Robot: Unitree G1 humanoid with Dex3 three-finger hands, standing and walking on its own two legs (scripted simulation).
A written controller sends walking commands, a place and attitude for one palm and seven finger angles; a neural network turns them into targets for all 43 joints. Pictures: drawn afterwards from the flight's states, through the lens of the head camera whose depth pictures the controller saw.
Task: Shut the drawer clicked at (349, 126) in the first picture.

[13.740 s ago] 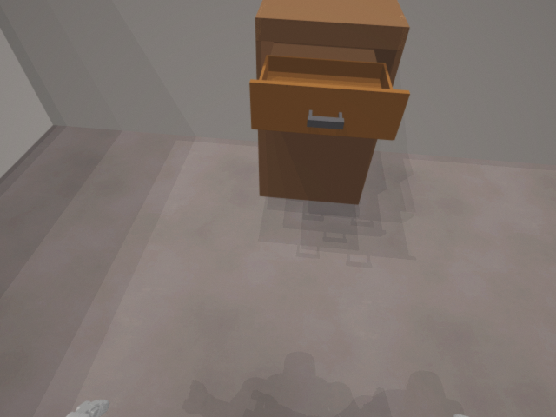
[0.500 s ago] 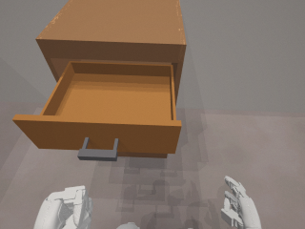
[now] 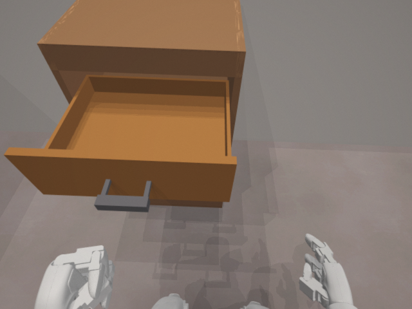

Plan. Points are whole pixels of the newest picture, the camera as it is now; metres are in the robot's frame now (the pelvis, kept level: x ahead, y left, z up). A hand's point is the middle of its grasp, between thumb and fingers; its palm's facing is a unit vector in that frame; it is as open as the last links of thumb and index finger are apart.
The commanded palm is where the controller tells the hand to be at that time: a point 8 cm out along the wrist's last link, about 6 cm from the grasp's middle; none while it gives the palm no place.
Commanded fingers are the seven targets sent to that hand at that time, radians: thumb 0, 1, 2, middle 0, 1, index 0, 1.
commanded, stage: bring the fist close to the handle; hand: left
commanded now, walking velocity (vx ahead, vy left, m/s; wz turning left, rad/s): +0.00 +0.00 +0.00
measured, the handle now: (125, 194) +0.34 +0.21 -0.01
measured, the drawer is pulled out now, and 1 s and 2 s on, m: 0.29 0.29 0.27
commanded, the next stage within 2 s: push the drawer shut in 1.20 s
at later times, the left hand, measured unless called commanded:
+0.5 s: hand (124, 262) +0.20 +0.16 +0.02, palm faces +0.06 -1.00 -0.05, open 3.3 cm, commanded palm +0.17 +0.22 +0.02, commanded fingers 0.00 0.90 0.90 -1.40 -1.60 -1.40 -1.60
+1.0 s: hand (130, 251) +0.22 +0.16 -0.01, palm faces +0.03 -1.00 -0.04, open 3.3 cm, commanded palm +0.20 +0.22 +0.00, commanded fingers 0.00 0.90 0.90 -1.40 -1.60 -1.40 -1.60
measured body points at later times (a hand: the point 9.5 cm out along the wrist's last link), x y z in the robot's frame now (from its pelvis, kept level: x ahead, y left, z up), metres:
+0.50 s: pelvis +0.00 -0.01 -0.02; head +0.08 +0.00 +0.42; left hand +0.19 +0.21 +0.03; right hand +0.19 -0.24 -0.10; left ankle +0.01 +0.10 -0.67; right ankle +0.02 -0.10 -0.67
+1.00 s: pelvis -0.01 +0.00 -0.04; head +0.09 +0.01 +0.40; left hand +0.22 +0.22 +0.00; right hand +0.18 -0.24 -0.13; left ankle +0.01 +0.10 -0.67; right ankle +0.01 -0.10 -0.67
